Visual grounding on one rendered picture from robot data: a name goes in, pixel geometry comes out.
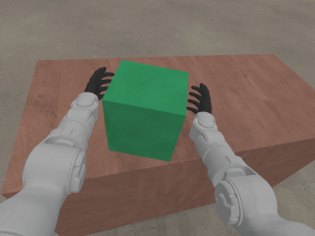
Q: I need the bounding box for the carton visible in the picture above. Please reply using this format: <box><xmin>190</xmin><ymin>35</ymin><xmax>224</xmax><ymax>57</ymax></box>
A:
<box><xmin>101</xmin><ymin>60</ymin><xmax>189</xmax><ymax>162</ymax></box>

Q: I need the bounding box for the pedestal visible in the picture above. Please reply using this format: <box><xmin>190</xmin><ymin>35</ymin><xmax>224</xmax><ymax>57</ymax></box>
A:
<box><xmin>1</xmin><ymin>53</ymin><xmax>315</xmax><ymax>236</ymax></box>

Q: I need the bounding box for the right robot hand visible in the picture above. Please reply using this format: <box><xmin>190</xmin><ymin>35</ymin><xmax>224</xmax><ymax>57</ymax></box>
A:
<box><xmin>186</xmin><ymin>83</ymin><xmax>212</xmax><ymax>114</ymax></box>

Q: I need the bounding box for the right robot forearm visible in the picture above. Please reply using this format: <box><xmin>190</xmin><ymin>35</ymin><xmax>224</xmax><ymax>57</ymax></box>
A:
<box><xmin>189</xmin><ymin>111</ymin><xmax>278</xmax><ymax>209</ymax></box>

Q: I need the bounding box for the left robot upper arm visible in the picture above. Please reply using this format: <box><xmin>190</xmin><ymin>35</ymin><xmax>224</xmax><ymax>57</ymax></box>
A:
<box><xmin>0</xmin><ymin>143</ymin><xmax>87</xmax><ymax>236</ymax></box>

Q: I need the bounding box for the left robot hand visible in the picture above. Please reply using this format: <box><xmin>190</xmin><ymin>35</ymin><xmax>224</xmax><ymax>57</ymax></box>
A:
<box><xmin>84</xmin><ymin>67</ymin><xmax>115</xmax><ymax>101</ymax></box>

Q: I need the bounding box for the left robot forearm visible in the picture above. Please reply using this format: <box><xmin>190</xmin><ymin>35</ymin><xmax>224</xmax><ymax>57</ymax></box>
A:
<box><xmin>22</xmin><ymin>91</ymin><xmax>99</xmax><ymax>186</ymax></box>

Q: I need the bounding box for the right robot upper arm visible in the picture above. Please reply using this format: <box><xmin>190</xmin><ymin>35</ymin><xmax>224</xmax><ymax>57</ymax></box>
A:
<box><xmin>215</xmin><ymin>174</ymin><xmax>315</xmax><ymax>236</ymax></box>

